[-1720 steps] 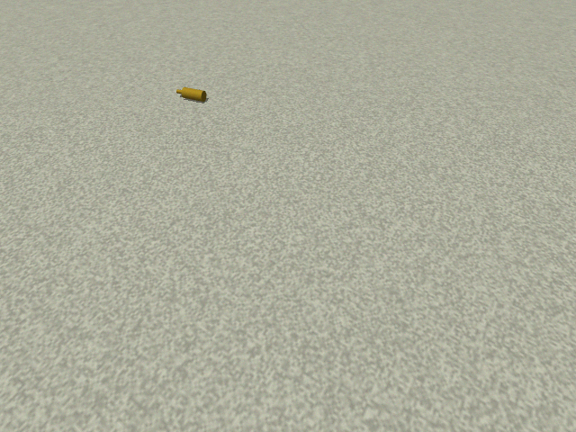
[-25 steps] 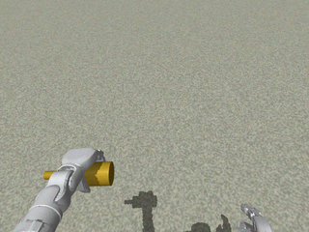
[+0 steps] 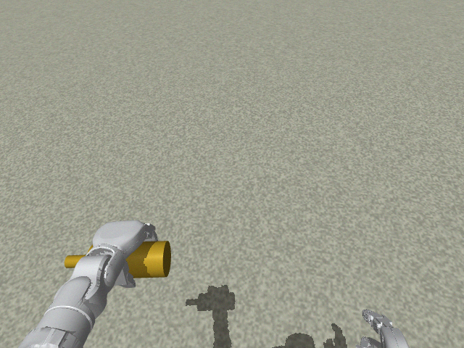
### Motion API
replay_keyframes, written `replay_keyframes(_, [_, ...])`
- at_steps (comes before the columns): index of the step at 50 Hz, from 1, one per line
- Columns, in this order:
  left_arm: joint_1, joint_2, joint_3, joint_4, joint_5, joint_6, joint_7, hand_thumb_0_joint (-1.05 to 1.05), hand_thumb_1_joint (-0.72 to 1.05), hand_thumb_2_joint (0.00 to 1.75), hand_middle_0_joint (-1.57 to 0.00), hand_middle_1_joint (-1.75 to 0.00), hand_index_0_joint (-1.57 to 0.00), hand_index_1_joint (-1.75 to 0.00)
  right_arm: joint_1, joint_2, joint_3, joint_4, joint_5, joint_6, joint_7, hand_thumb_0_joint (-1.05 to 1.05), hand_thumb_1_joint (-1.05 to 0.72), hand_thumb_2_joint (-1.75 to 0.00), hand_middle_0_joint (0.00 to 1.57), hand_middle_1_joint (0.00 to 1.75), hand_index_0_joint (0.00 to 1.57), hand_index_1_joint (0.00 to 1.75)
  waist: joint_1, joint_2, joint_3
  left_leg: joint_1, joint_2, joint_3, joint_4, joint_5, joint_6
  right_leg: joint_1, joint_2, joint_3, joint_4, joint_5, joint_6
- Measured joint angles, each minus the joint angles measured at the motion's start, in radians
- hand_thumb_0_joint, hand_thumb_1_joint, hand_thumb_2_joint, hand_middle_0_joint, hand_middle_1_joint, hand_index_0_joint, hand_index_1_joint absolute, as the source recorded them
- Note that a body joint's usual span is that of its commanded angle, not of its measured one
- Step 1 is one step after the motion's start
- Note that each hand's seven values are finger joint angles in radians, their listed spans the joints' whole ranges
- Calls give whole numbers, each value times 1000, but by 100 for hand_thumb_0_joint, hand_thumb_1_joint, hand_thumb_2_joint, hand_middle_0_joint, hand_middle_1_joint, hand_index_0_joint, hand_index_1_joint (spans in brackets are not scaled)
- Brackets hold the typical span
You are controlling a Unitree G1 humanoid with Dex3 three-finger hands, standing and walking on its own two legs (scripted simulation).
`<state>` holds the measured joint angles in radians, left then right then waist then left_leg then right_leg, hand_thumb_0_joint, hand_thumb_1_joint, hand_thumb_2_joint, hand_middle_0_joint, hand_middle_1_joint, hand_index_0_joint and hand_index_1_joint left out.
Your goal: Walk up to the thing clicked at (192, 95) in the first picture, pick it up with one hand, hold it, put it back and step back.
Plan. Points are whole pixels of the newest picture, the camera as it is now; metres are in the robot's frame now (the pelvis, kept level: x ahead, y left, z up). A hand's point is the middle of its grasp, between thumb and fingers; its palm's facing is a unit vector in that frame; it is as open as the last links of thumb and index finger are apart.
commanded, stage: crouch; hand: left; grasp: from above
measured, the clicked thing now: (117, 260) +0.30 +0.25 -0.06
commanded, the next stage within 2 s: lower in 1.84 s
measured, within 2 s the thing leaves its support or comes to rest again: neither
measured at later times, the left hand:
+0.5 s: hand (146, 281) +0.31 +0.23 -0.21, palm faces -0.44 +0.04 -0.90, open 9.8 cm
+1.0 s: hand (166, 296) +0.35 +0.24 -0.45, palm faces -0.47 +0.00 -0.88, open 9.8 cm
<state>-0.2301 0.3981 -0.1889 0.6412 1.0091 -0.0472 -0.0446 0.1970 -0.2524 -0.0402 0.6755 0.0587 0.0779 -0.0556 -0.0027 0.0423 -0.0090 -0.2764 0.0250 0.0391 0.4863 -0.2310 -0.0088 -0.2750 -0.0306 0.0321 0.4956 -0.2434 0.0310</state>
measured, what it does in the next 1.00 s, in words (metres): lowers itself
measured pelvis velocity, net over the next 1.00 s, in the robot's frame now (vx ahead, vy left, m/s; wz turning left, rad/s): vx -0.07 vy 0.01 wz -0.02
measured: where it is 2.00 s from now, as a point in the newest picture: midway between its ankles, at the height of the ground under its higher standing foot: outside the picture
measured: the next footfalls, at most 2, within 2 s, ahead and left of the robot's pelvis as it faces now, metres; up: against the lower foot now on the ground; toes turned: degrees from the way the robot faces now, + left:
none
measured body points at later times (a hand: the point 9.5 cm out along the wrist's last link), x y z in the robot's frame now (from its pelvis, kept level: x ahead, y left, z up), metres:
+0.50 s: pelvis -0.03 +0.00 -0.09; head +0.07 +0.01 +0.35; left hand +0.33 +0.23 -0.16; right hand +0.05 -0.29 -0.21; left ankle +0.01 +0.13 -0.74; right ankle +0.01 -0.14 -0.74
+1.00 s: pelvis -0.07 +0.01 -0.29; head +0.14 +0.03 +0.11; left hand +0.37 +0.24 -0.40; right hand +0.00 -0.27 -0.42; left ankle +0.01 +0.13 -0.74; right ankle +0.01 -0.14 -0.74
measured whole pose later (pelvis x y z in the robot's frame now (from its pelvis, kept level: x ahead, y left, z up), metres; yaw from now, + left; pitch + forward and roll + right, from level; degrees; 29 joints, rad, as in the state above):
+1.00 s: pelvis -0.07 +0.01 -0.29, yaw -1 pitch +37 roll -5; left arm -0.72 0.51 0.02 1.23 1.24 -0.17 0.37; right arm 0.19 -0.23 -0.05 0.76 -0.09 -0.06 0.04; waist -0.15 0.04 -0.20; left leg -1.92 0.02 -0.07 1.91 -0.64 0.00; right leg -1.85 -0.01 -0.01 1.87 -0.66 0.05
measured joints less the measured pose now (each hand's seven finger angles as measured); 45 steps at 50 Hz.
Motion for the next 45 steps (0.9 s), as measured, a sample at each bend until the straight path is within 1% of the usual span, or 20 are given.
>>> replay_keyframes(4, [2,-5,6,23,12,-8,24,0,0,55,-75,-50,-75,-50,0,1,-1,1,-2,3,2,1,-90,-91,20,29,21,30,-5,-3,-1,-12,-1,-3,7,-2,0,-11,-1,-2,8,-4,0])
replay_keyframes(6, [-3,-8,11,50,20,-18,45,0,0,55,-74,-51,-74,-50,-1,2,-1,2,-5,4,4,1,-89,-90,20,30,21,30,-9,-7,0,-26,-1,-5,18,-5,0,-25,-1,-5,19,-8,0])
replay_keyframes(9, [-16,-11,18,106,43,-38,93,0,0,55,-74,-51,-74,-51,-4,3,-3,6,-14,6,10,1,-89,-90,20,30,21,30,-17,-16,-3,-68,-2,-10,50,-15,-1,-65,-2,-8,52,-20,-1])
replay_keyframes(12, [-43,-16,20,178,74,-54,151,0,0,55,-74,-52,-74,-52,-3,2,-8,14,-27,6,20,1,-89,-90,20,30,21,30,-24,-26,-13,-141,-1,-16,111,-35,-2,-134,-2,-12,111,-41,-1])
replay_keyframes(16, [-105,-19,24,287,119,-65,234,0,-1,55,-74,-53,-74,-53,7,-7,-19,25,-44,-2,36,1,-89,-90,20,29,21,30,-36,-34,-45,-302,3,-29,256,-88,-4,-285,2,-19,243,-89,-2])
replay_keyframes(21, [-188,-19,45,397,174,-73,329,0,-1,55,-74,-54,-74,-54,35,-21,-38,25,-63,-16,51,0,-89,-90,20,29,21,29,-58,-40,-93,-553,8,-42,488,-171,-4,-528,7,-23,463,-169,4])
replay_keyframes(24, [-236,-13,61,445,194,-72,374,0,-1,55,-74,-54,-73,-54,46,-27,-46,33,-74,-29,51,0,-89,-90,20,29,21,29,-75,-36,-118,-706,10,-48,624,-216,-3,-678,10,-23,595,-214,5])
replay_keyframes(27, [-282,-3,82,483,201,-69,405,0,0,54,-73,-55,-73,-55,53,-30,-50,46,-85,-44,45,0,-89,-90,20,29,21,29,-92,-27,-145,-860,12,-53,756,-257,0,-828,13,-23,721,-253,7])
replay_keyframes(31, [-335,15,114,511,198,-54,426,0,0,55,-73,-55,-73,-54,56,-22,-50,63,-98,-60,38,0,-89,-90,20,29,21,29,-114,-14,-171,-1046,13,-59,915,-303,5,-1011,16,-20,878,-298,9])
replay_keyframes(34, [-364,30,139,517,193,-44,425,0,0,55,-73,-55,-72,-54,54,-9,-47,72,-107,-69,39,0,-89,-90,20,29,21,29,-126,-6,-183,-1166,12,-62,1016,-329,7,-1130,17,-18,979,-324,12])
replay_keyframes(37, [-392,44,156,530,189,-41,417,0,0,56,-72,-55,-72,-54,48,4,-40,80,-115,-80,43,1,-89,-90,20,29,21,29,-133,3,-188,-1271,12,-67,1104,-348,9,-1232,19,-18,1065,-344,13])
replay_keyframes(41, [-428,65,174,555,185,-59,402,0,0,57,-72,-55,-72,-55,35,18,-28,82,-123,-98,55,1,-89,-90,20,29,21,29,-139,8,-189,-1399,9,-76,1210,-368,11,-1355,20,-21,1168,-366,15])
replay_keyframes(45, [-453,85,187,566,200,-91,396,0,0,56,-72,-55,-72,-55,20,24,-16,85,-133,-118,72,0,-89,-90,20,29,21,29,-143,7,-193,-1519,4,-89,1312,-387,10,-1467,18,-28,1267,-390,16])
